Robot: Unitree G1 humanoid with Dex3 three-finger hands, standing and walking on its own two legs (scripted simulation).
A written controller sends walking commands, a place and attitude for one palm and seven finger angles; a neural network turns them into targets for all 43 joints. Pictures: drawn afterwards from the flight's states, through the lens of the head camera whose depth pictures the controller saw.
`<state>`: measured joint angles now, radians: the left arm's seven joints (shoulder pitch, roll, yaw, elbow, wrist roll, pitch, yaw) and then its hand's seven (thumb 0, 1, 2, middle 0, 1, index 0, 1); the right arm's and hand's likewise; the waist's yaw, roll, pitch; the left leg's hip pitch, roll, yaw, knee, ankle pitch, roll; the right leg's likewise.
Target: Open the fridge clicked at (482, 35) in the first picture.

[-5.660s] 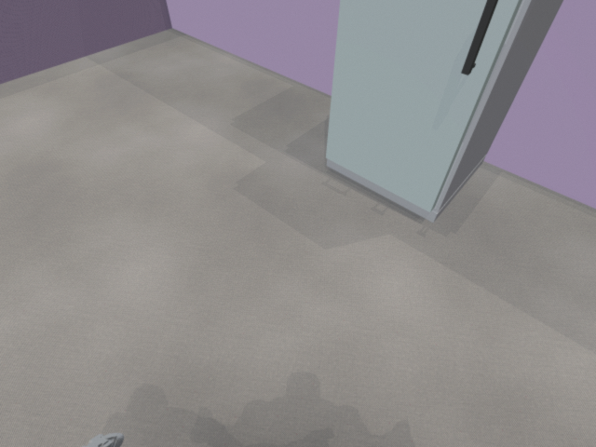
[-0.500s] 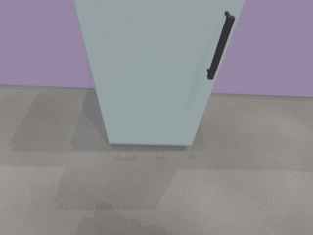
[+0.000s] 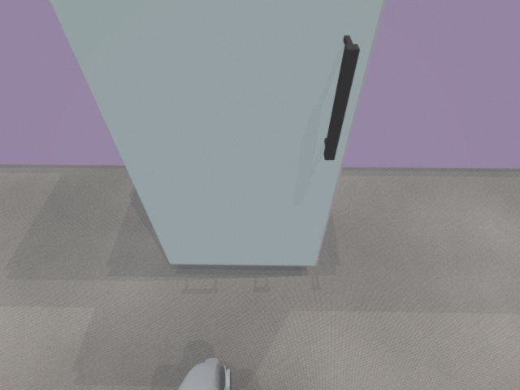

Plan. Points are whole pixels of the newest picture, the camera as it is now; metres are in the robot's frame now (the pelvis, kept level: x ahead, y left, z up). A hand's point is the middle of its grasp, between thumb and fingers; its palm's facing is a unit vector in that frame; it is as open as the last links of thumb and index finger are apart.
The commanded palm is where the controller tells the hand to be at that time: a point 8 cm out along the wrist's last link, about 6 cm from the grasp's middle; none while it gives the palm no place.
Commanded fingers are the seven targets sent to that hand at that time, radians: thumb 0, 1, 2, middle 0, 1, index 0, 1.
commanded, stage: take the last steps up to it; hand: right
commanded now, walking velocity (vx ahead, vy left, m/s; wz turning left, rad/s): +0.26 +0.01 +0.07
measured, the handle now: (337, 104) +0.66 -0.12 +0.09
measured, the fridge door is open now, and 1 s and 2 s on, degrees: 0 0 0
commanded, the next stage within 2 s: come to a stop and stand still in 0.24 s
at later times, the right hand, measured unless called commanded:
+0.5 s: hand (359, 360) +0.22 -0.16 -0.17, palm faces +0.00 +0.97 -0.23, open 7.2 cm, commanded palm none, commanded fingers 0.00 -0.90 -0.90 0.20 0.30 0.20 0.30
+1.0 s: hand (358, 375) +0.20 -0.16 -0.17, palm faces -0.01 +0.96 -0.27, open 7.4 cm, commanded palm none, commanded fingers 0.00 -0.90 -0.90 0.20 0.30 0.20 0.30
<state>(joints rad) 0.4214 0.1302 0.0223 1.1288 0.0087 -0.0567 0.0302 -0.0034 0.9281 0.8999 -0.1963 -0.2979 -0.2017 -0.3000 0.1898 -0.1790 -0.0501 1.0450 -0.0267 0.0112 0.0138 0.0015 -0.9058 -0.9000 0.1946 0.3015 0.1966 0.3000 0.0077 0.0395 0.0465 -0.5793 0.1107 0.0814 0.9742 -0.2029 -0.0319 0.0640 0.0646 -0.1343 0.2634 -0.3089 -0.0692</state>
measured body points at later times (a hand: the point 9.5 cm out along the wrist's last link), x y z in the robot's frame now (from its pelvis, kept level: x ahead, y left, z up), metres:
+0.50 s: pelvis +0.18 +0.02 +0.00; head +0.20 +0.04 +0.45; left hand +0.21 +0.26 -0.16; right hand +0.22 -0.21 -0.15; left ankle +0.18 +0.11 -0.74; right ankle +0.24 -0.13 -0.71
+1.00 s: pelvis +0.15 +0.04 -0.01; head +0.16 +0.07 +0.44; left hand +0.22 +0.27 -0.17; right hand +0.20 -0.21 -0.15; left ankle +0.13 +0.16 -0.74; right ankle +0.24 -0.11 -0.72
